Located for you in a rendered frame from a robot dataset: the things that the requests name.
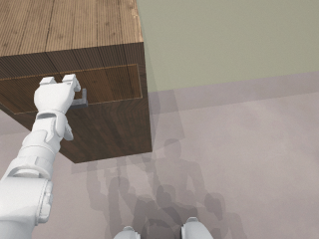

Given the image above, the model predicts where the left robot upper arm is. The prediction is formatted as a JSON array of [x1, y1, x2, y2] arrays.
[[0, 176, 54, 239]]

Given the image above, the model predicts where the drawer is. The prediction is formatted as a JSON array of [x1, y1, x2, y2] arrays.
[[0, 64, 141, 114]]

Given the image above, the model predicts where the left robot forearm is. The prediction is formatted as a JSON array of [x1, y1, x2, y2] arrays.
[[0, 110, 67, 185]]

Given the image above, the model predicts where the cabinet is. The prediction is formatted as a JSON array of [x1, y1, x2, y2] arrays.
[[0, 0, 153, 164]]

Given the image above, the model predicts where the handle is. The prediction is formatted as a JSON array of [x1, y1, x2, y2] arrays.
[[68, 88, 88, 110]]

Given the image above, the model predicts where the robot right thigh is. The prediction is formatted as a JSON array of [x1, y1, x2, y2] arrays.
[[181, 221, 213, 239]]

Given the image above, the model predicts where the robot right shin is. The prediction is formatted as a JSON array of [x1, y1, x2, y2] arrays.
[[185, 217, 198, 224]]

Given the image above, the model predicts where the left robot hand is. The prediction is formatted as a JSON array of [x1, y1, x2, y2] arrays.
[[34, 74, 81, 140]]

